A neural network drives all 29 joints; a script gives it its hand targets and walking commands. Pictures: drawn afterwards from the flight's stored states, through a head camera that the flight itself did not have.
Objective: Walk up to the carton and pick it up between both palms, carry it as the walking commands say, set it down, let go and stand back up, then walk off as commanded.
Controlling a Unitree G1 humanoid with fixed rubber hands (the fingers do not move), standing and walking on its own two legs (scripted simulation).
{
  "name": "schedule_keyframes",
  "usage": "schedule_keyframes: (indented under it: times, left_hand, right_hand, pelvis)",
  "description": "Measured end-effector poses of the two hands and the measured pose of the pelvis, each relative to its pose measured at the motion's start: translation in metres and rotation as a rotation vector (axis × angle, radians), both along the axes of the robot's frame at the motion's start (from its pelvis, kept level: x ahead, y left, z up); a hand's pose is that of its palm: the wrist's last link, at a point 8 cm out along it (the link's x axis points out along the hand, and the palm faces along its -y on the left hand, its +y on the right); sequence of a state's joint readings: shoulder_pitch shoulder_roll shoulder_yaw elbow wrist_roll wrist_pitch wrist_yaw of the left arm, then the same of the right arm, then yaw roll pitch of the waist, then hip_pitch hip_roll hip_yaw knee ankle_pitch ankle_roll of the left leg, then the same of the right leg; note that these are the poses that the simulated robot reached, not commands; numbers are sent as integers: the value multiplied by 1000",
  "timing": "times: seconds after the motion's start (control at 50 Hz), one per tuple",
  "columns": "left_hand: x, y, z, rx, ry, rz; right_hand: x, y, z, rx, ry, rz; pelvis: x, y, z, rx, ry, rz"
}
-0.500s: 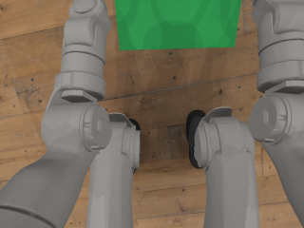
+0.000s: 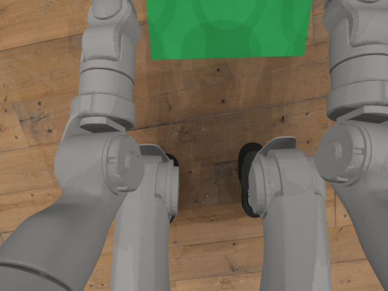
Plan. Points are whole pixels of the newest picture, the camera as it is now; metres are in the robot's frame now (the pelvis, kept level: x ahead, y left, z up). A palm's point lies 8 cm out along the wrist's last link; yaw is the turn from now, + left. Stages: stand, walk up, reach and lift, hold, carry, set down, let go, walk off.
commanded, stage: set down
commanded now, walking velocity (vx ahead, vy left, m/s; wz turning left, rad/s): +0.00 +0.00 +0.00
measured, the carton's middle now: out of the picture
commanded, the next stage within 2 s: none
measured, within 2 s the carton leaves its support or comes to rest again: rests again in 0.58 s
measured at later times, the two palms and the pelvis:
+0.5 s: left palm out of the picture +0.56 +0.10 -0.16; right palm out of the picture +0.54 -0.21 -0.16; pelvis +0.00 +0.00 +0.00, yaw +0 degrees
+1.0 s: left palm out of the picture +0.54 +0.14 -0.17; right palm out of the picture +0.52 -0.25 -0.16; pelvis -0.01 +0.00 +0.00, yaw -1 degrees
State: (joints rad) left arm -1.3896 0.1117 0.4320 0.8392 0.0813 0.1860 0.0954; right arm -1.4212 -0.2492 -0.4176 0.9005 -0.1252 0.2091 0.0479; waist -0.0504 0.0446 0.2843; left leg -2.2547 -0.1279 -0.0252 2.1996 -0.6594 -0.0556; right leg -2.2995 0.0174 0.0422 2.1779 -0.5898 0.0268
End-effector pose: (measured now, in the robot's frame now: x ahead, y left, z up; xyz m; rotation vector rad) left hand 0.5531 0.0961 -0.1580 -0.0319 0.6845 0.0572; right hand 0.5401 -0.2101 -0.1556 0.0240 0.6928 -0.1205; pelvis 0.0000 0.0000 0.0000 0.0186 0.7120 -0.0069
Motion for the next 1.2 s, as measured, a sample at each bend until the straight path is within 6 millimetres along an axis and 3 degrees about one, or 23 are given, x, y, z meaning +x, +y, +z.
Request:
schedule_keyframes:
  times: [0.54, 0.72, 0.9, 1.1, 1.2]
  left_hand:
    - [3, 2, -2, 39, -15, -41]
    - [-22, 14, -26, 97, 51, -55]
    - [-16, 39, -12, 109, 38, -24]
    - [-12, 38, -7, 96, 25, -30]
    - [-6, 34, 10, 102, -29, -25]
  right_hand:
    - [2, -1, -4, -26, -18, 17]
    - [-28, -15, -32, -81, 63, -28]
    - [-17, -34, -10, -80, 40, -64]
    - [-20, -41, -9, -76, 39, -69]
    - [-11, -41, 7, -79, -21, -63]
  pelvis:
    - [1, 0, -2, 1, -6, -3]
    - [-6, -1, 2, 3, -38, -7]
    - [-13, -3, -4, 4, -68, -14]
    - [-13, -3, -2, 2, -57, -16]
    - [-12, -3, 4, 2, -44, -21]
